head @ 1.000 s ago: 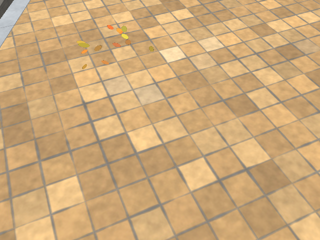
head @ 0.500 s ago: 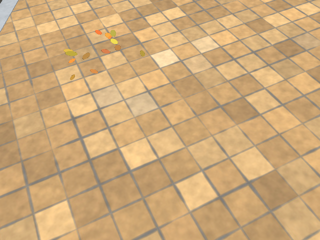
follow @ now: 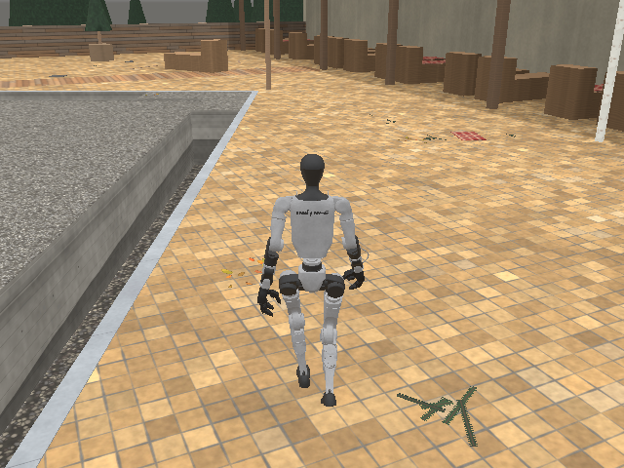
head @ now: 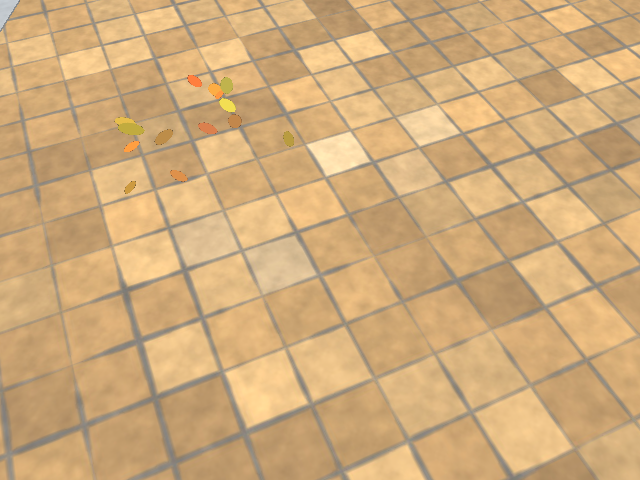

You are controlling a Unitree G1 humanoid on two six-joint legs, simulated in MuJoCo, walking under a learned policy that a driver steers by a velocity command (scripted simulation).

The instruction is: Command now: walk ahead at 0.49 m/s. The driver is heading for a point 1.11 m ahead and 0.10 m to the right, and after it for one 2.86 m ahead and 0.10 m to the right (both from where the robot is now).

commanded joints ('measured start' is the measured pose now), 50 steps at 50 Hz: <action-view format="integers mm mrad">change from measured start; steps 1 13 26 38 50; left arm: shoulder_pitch -59 -378 55 -113 150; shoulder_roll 142 68 266 94 -17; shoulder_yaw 35 21 92 24 -13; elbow -103 -194 -92 -15 82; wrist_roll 11 12 57 4 -16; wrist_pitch -19 32 -17 -32 15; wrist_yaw -10 -39 5 -6 25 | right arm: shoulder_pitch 154 381 425 235 255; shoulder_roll -93 -82 -40 -9 -99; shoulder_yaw -32 -4 17 -3 2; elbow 27 151 141 108 166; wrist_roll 17 20 41 -2 6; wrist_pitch -7 -49 -40 23 -6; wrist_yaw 5 -4 -19 -8 -51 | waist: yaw -54 -56 126 -79 11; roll -4 46 -112 -83 175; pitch -36 31 -342 -67 -198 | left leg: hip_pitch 352 308 55 -37 463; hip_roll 383 221 126 113 392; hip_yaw -593 -203 -58 -94 -347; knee -416 -485 507 332 -124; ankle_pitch -239 290 240 -4 871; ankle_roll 175 32 -48 -117 85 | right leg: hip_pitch -487 -544 398 -74 -138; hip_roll -102 -179 -386 -236 -108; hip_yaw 58 -57 338 -25 -39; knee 242 -270 -642 -824 -467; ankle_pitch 134 452 195 1102 83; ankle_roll -22 72 -171 -92 26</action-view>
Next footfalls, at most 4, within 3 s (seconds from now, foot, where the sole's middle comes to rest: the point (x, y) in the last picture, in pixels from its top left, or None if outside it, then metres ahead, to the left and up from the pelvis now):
0.50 right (411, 467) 0.48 -0.13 -0.75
0.96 left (321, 415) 0.59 0.05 -0.75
1.62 left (301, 380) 0.66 0.09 -0.75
2.14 right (380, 270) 0.96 -0.09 -0.75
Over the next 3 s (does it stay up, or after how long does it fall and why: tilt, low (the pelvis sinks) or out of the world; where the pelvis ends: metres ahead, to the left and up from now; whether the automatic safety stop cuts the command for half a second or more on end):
stays up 1.07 -0.06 0.02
